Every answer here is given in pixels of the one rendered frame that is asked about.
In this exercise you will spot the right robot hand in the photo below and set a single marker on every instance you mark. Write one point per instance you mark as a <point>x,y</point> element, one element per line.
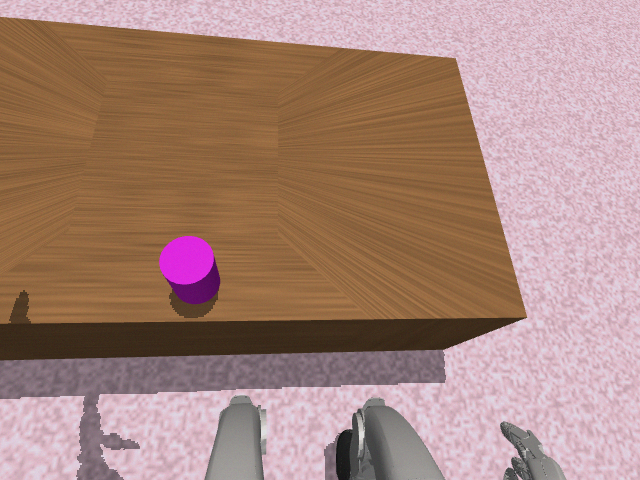
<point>534,464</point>

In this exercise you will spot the can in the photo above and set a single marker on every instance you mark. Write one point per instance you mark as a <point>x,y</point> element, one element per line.
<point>189,266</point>

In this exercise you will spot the right robot foot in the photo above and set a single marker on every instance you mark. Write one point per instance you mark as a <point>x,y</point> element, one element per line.
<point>343,455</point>

